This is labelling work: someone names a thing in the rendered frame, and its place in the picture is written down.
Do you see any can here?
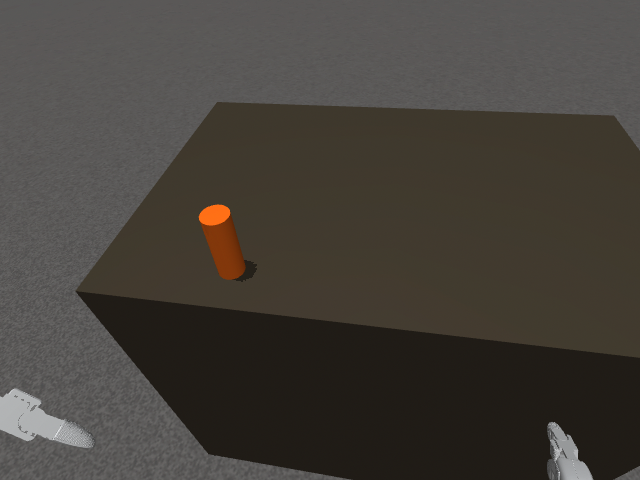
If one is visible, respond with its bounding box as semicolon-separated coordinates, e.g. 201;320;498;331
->
199;205;246;280

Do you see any left robot hand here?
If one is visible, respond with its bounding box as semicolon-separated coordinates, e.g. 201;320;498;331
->
0;388;96;449

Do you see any right robot hand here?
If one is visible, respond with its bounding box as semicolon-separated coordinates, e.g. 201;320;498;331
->
547;422;594;480

